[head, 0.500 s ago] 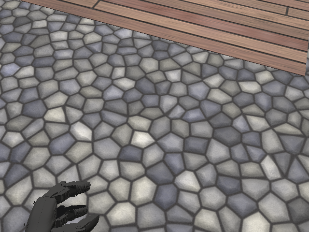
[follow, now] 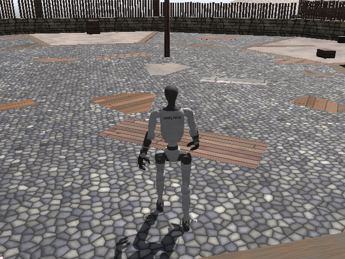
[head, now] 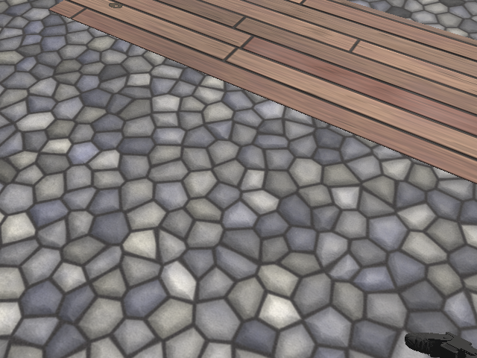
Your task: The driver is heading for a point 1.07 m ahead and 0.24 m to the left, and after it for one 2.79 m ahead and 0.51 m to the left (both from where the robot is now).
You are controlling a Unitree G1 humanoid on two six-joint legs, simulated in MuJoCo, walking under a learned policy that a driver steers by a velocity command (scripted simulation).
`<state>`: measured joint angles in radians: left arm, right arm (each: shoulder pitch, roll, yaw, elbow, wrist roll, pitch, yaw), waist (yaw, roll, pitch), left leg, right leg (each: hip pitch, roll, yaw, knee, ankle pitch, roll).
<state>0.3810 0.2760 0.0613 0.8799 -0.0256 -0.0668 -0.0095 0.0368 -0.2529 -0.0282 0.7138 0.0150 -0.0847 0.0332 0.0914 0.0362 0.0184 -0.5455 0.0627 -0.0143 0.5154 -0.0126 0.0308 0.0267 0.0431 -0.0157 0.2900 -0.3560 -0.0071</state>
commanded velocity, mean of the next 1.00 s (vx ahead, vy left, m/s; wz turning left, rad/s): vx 0.50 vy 0.00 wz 0.02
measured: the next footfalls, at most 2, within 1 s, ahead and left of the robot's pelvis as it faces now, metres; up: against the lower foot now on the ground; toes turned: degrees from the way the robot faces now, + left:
left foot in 0.02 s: +0.19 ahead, +0.12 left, +0.00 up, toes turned +1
right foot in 0.58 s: +0.49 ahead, -0.11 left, +0.00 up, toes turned -2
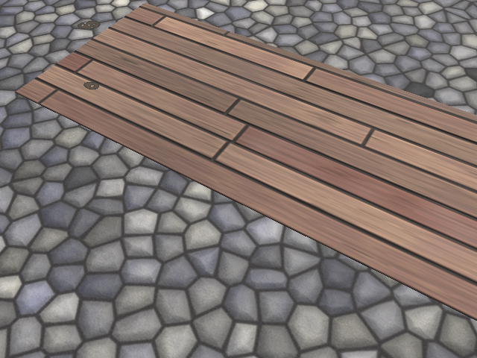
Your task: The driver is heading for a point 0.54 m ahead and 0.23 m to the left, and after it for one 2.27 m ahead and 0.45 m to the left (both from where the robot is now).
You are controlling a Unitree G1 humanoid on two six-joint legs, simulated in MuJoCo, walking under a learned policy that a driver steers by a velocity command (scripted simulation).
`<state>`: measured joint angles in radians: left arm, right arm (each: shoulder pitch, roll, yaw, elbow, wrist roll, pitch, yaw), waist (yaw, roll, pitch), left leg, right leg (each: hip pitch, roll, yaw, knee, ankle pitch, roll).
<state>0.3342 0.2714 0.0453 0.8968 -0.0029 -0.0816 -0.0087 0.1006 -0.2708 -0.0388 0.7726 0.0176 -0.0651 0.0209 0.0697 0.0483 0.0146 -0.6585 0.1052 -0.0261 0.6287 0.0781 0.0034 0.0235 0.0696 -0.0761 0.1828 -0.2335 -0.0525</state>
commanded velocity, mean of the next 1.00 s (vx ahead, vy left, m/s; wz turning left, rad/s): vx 0.41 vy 0.00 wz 0.52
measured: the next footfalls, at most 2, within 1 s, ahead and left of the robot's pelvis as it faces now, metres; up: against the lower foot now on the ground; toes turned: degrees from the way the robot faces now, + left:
left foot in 0.14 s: +0.26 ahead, +0.14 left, +0.00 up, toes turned +6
right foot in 0.62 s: +0.57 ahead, -0.01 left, +0.00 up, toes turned +24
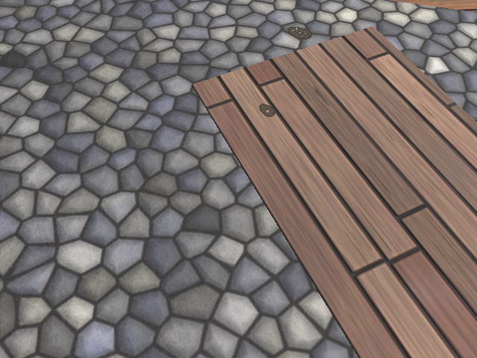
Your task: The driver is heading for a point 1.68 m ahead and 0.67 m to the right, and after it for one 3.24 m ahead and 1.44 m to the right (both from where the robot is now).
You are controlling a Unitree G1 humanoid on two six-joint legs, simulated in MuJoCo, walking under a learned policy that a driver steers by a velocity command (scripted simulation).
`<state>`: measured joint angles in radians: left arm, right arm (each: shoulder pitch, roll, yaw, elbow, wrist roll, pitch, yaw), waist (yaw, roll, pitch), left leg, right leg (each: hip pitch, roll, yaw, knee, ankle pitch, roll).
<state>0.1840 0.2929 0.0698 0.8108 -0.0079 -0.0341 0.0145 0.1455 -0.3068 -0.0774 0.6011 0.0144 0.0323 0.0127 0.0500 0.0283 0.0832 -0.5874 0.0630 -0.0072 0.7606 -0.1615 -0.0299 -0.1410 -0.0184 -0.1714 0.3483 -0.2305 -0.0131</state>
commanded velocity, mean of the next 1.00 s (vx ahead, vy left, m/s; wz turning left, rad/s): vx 0.03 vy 0.00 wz -0.25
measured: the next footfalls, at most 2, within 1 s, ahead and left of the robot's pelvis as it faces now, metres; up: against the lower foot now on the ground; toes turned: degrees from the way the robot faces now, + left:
left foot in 0.10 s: +0.15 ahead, +0.13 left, +0.00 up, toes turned +5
right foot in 0.52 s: +0.08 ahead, -0.10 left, +0.00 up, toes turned -8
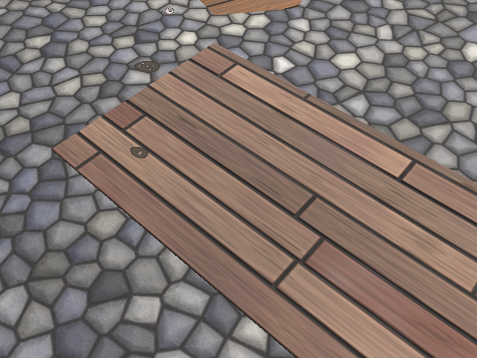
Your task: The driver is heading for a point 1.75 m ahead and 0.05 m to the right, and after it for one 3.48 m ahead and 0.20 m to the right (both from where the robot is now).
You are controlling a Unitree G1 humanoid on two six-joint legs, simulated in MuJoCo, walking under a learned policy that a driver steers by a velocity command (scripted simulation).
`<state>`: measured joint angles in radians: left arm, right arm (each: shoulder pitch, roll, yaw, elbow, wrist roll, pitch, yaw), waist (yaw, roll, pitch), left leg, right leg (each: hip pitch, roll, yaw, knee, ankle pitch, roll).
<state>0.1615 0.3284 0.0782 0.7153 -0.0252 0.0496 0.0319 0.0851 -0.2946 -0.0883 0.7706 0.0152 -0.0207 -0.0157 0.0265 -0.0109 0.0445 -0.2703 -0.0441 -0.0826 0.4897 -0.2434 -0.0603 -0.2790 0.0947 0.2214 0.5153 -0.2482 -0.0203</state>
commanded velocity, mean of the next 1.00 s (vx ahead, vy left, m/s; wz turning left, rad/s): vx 0.08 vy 0.00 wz -0.23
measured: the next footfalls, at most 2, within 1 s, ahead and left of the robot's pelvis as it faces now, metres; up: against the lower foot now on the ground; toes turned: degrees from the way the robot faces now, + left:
left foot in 0.02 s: +0.05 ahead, +0.13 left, +0.00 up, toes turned -6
right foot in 0.40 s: +0.01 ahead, -0.14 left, +0.00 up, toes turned -10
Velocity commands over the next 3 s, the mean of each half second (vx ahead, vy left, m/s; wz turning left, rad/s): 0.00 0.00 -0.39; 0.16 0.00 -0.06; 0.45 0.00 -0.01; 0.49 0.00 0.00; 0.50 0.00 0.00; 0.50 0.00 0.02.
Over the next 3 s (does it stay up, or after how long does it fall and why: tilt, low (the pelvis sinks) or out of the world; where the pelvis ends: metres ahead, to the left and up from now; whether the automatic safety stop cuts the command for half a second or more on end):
stays up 1.11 -0.24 0.01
